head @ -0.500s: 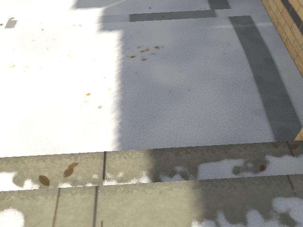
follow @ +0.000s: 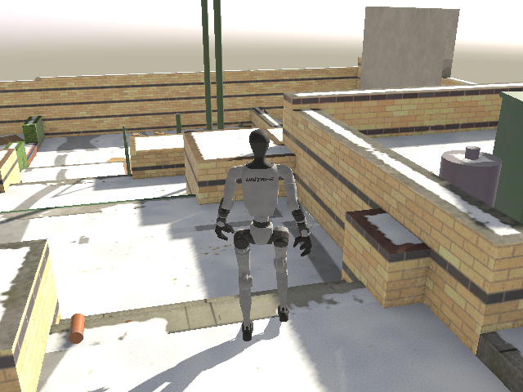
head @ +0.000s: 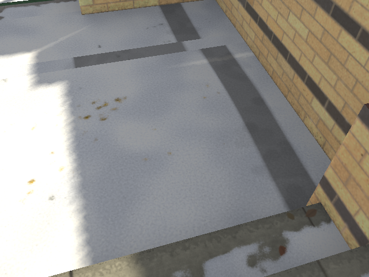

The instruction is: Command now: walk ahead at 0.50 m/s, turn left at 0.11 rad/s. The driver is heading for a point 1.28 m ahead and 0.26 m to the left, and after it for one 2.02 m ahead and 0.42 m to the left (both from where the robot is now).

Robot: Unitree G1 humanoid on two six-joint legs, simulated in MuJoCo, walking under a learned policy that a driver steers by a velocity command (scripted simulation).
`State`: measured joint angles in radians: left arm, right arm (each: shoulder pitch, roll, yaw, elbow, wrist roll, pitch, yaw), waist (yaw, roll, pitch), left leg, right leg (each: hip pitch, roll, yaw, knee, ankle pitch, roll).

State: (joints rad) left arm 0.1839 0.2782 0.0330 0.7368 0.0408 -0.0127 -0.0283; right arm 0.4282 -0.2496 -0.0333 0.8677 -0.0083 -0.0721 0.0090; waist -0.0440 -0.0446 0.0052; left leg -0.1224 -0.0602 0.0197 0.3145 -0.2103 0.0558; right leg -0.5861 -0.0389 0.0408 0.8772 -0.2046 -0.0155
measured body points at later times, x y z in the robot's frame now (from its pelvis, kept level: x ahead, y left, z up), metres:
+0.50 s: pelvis +0.21 -0.02 +0.00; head +0.23 -0.03 +0.45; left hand +0.17 +0.25 -0.12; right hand +0.41 -0.25 -0.11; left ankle +0.27 +0.13 -0.69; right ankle +0.19 -0.12 -0.75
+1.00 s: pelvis +0.38 +0.09 -0.04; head +0.39 +0.10 +0.41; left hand +0.39 +0.40 -0.15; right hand +0.49 -0.16 -0.17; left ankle +0.26 +0.11 -0.75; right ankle +0.58 +0.03 -0.73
